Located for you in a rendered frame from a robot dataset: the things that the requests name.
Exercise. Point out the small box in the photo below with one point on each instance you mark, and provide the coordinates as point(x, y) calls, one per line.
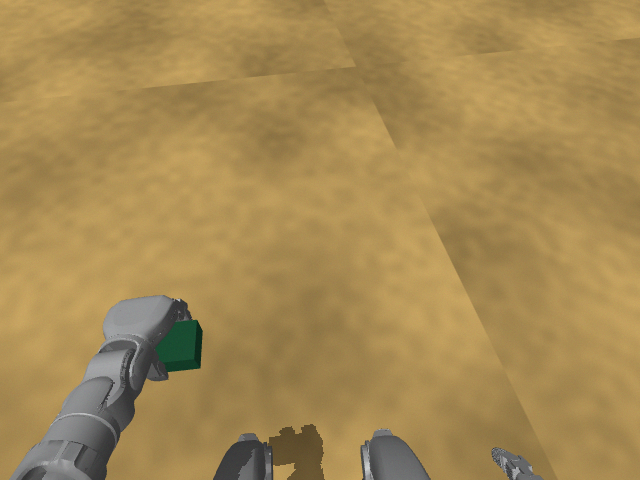
point(182, 346)

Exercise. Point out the left robot arm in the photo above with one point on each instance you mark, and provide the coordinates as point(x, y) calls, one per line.
point(82, 437)

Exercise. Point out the left robot hand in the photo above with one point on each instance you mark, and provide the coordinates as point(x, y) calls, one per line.
point(150, 318)

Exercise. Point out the right robot hand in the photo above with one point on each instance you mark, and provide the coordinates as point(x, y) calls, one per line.
point(516, 468)

